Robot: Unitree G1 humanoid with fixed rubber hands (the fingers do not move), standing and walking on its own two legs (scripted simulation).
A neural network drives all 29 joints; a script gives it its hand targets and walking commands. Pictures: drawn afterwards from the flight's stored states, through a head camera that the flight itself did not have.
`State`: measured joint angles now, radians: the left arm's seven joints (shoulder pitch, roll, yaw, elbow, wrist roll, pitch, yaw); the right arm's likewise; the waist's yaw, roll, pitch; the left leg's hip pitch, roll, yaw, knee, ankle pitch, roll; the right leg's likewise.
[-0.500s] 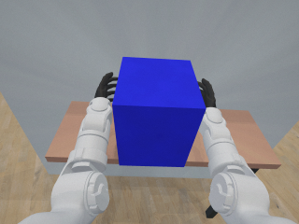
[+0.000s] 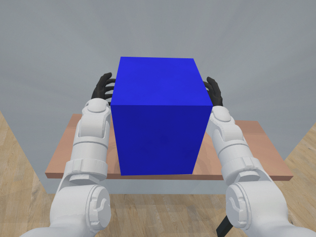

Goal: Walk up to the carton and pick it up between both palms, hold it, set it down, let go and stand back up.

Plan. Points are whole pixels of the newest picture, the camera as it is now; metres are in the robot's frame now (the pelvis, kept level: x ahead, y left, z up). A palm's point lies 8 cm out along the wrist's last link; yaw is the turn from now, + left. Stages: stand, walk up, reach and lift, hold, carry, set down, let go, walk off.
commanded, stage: reach and lift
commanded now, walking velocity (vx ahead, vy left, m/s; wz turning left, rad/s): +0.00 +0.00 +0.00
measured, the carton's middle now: (157, 116) +0.40 -0.02 +0.14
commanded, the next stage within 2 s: hold in 1.30 s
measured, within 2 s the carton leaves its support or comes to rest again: neither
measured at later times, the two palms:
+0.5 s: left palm (94, 92) +0.37 +0.13 +0.23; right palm (217, 102) +0.36 -0.16 +0.22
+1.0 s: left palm (91, 82) +0.38 +0.14 +0.25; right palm (218, 90) +0.37 -0.15 +0.25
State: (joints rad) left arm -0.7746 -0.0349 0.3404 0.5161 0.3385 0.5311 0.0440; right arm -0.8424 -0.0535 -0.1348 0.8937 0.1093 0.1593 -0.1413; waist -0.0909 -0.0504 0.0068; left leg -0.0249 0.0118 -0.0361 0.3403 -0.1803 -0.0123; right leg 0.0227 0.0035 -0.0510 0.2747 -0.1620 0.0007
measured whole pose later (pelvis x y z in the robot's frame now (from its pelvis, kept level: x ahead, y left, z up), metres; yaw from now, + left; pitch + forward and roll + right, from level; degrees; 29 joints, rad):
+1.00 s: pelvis -0.01 +0.00 +0.00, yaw +0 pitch -9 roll -1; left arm -0.89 0.01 0.38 0.40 0.38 0.74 -0.05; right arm -0.94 -0.06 -0.09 0.78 0.19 0.36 -0.20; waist -0.11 -0.05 -0.02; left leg -0.02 0.02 -0.04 0.34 -0.17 -0.01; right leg 0.03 0.01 -0.05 0.27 -0.15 0.00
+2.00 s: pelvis -0.01 -0.01 +0.00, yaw -1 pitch -7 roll -1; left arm -0.93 0.04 0.39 0.39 0.34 0.86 -0.05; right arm -1.05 -0.13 0.00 0.77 0.31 0.54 -0.26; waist -0.08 -0.02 -0.10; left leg -0.05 0.03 -0.03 0.35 -0.18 -0.02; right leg -0.01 0.02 -0.04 0.29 -0.16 -0.01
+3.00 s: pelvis +0.00 -0.01 +0.00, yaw +0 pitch -6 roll -1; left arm -0.92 0.05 0.38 0.38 0.32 0.87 -0.05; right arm -1.06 -0.14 0.02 0.77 0.35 0.56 -0.28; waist -0.09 -0.02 -0.12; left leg -0.07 0.03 -0.04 0.35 -0.18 -0.03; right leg -0.02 0.02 -0.05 0.28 -0.16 -0.02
